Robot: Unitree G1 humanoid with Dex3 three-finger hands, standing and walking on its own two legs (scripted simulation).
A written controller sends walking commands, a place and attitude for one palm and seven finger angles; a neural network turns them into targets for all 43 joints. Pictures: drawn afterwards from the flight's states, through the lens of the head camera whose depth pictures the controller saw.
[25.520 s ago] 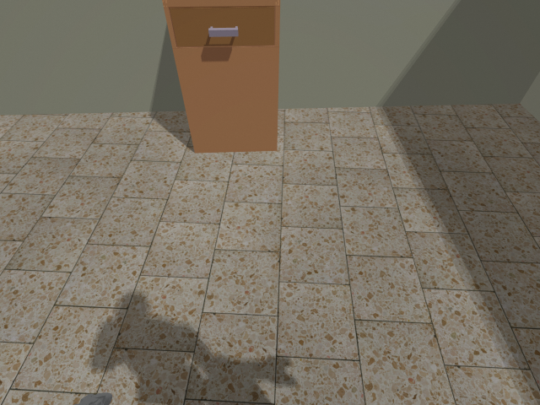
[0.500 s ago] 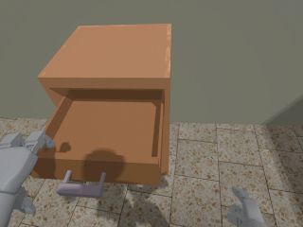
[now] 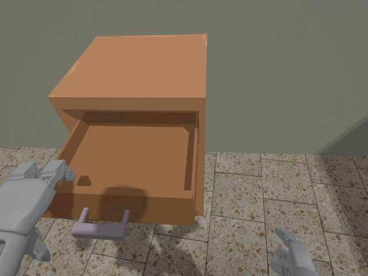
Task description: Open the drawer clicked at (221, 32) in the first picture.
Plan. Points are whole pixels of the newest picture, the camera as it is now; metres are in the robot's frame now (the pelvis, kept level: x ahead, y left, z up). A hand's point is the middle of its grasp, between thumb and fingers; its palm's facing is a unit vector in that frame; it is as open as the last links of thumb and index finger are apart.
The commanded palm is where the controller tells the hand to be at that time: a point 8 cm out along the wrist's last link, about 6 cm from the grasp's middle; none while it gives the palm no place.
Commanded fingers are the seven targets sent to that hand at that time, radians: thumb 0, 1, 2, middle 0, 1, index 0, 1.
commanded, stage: draw the hand back to the body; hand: left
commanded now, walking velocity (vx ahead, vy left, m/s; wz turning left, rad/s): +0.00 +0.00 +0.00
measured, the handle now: (102, 222) +0.23 +0.26 -0.06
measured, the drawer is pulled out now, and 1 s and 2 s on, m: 0.30 0.30 0.30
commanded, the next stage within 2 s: step back with the hand held close in 1.16 s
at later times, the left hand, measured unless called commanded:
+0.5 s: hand (69, 189) +0.20 +0.23 +0.16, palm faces +0.42 -0.83 -0.38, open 12.5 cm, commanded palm +0.14 +0.27 +0.17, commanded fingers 0.00 0.13 0.57 -0.25 -0.80 -0.25 -0.80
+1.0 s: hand (80, 197) +0.18 +0.20 +0.17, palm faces +0.40 -0.83 -0.39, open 8.3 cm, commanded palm +0.13 +0.24 +0.18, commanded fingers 0.00 0.90 0.90 -0.20 -0.30 -0.20 -0.30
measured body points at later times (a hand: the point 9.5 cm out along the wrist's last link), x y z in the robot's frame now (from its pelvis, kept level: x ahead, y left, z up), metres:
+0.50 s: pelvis +0.01 -0.02 +0.01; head +0.00 -0.03 +0.46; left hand +0.17 +0.27 +0.18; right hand +0.19 -0.23 -0.08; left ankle -0.03 +0.08 -0.73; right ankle +0.01 -0.11 -0.73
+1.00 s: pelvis +0.01 -0.04 +0.01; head -0.01 -0.07 +0.46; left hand +0.16 +0.24 +0.19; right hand +0.21 -0.25 -0.07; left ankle -0.03 +0.08 -0.73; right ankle +0.01 -0.11 -0.73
